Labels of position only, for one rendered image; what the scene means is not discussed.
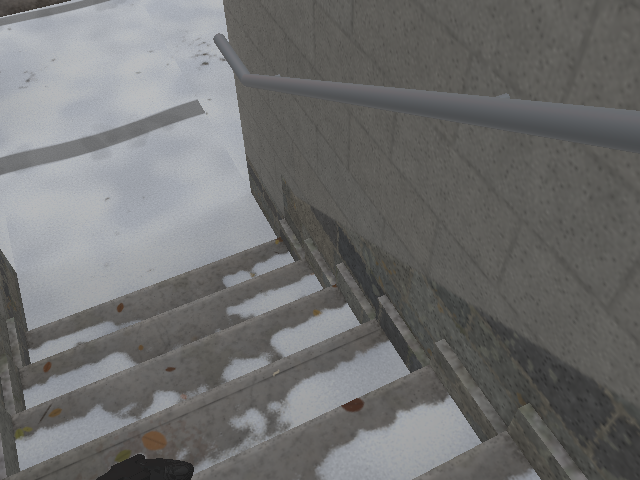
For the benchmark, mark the stairs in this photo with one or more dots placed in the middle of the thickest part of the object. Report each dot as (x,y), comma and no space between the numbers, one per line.
(249,370)

